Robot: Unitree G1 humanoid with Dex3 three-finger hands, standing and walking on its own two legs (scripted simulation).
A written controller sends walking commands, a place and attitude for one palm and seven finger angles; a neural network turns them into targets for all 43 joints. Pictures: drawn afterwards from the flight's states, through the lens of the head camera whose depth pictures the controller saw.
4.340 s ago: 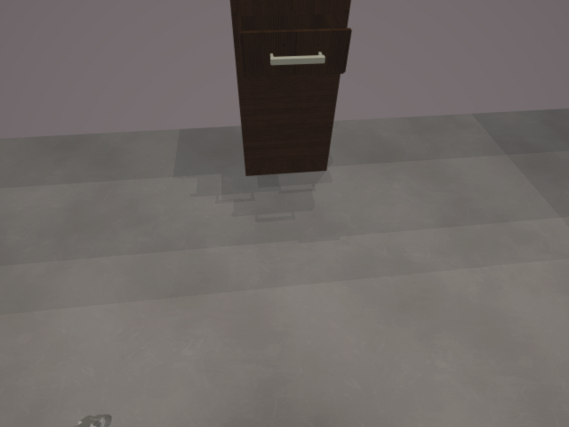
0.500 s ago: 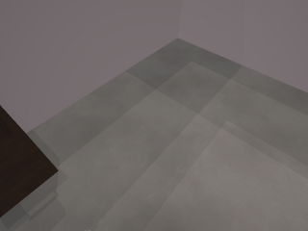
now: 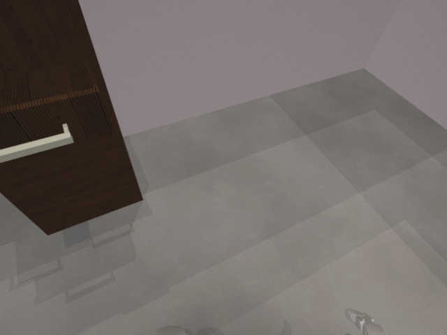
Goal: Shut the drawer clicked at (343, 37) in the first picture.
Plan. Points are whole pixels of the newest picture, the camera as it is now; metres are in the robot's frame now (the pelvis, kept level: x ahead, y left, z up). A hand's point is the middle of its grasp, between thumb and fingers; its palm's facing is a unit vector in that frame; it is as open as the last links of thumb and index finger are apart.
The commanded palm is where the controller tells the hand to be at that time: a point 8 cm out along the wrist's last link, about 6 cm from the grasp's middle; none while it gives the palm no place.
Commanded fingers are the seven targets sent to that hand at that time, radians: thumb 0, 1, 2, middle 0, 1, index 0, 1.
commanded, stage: turn to face it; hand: left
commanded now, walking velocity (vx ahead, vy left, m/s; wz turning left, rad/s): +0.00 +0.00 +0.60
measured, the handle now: (27, 143) +0.49 +0.52 -0.05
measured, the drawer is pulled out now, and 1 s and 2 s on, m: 0.14 0.14 0.14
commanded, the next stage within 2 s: take the last steps up to it in 0.72 s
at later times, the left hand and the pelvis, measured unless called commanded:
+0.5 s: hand out of the picture +0.05 +0.18 -0.12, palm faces +0.29 -0.91 -0.29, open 7.4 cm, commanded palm none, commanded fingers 0.00 0.90 0.90 -0.20 -0.30 -0.20 -0.30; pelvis +0.00 -0.04 +0.01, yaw +17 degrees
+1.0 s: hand out of the picture -0.14 +0.20 -0.16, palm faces +0.50 -0.84 -0.21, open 7.4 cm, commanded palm none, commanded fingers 0.00 0.90 0.90 -0.20 -0.30 -0.20 -0.30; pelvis -0.04 +0.01 +0.02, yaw +27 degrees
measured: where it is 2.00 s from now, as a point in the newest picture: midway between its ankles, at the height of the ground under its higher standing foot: outside the picture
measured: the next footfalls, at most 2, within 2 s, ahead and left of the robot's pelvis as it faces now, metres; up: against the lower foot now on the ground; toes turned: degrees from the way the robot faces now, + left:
right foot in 0.40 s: +0.07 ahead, -0.14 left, +0.00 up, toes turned +11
left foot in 0.82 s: -0.05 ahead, +0.10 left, +0.00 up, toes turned +29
